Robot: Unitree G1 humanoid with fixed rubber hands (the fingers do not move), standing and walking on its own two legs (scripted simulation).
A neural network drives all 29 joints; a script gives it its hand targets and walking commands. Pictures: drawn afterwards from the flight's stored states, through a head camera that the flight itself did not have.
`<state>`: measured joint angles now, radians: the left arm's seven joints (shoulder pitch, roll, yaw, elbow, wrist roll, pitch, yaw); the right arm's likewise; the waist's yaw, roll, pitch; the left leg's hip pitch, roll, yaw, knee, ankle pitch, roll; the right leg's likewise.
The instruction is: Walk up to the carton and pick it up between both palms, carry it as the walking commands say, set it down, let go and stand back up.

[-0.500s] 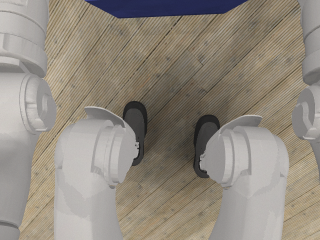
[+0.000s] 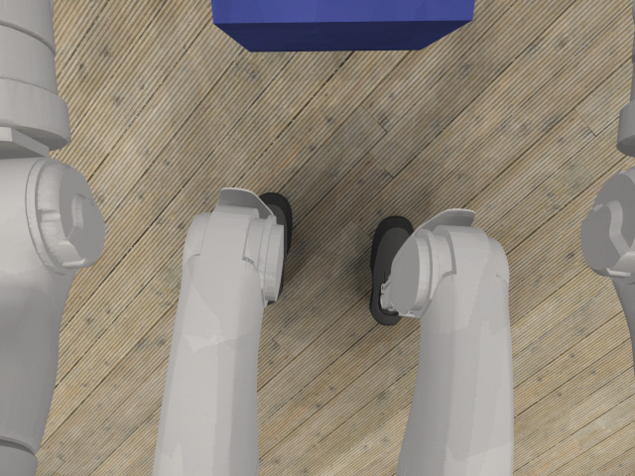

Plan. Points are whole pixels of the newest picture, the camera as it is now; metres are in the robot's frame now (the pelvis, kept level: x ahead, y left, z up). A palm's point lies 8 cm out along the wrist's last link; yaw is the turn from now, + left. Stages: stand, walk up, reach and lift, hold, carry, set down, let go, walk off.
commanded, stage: set down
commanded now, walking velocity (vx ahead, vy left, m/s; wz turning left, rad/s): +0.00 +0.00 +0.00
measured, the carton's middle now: out of the picture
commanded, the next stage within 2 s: let go in 0.82 s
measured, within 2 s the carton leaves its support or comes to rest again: neither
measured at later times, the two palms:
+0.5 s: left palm out of the picture +0.56 +0.28 +0.02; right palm out of the picture +0.61 -0.18 +0.02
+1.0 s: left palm out of the picture +0.56 +0.27 +0.15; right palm out of the picture +0.60 -0.19 +0.14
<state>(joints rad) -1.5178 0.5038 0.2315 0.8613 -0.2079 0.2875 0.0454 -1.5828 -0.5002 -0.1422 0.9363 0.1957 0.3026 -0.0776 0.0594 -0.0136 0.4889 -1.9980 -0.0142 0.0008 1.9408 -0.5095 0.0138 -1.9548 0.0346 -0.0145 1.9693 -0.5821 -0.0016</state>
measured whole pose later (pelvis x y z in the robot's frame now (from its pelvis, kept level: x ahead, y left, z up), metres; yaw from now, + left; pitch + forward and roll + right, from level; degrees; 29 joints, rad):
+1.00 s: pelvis +0.04 +0.00 +0.22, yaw +0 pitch +40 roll -1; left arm -1.25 0.38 0.35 0.96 0.00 0.26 -0.05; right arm -1.32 -0.42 -0.30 1.06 -0.04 0.26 0.06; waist 0.07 -0.01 0.05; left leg -1.45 -0.02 -0.01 0.99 -0.24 0.01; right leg -1.43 0.04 0.04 1.02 -0.29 0.01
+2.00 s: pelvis +0.12 -0.01 +0.32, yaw +1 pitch -7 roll +1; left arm 0.25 0.20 0.07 0.40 0.03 0.15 -0.10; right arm 0.24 -0.21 -0.03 0.45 0.00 0.13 0.06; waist 0.00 -0.02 0.13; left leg -0.10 -0.02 -0.06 0.46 -0.24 -0.01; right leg -0.08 0.03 0.03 0.49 -0.29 -0.03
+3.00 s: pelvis +0.17 +0.01 +0.32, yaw +1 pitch +2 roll +0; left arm 0.42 0.25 -0.01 0.90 0.02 -0.03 0.03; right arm 0.37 -0.23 -0.01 0.93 -0.02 -0.02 -0.02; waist 0.01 -0.01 -0.13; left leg -0.22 -0.04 -0.05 0.51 -0.33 0.02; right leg -0.17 0.00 0.02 0.49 -0.36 0.00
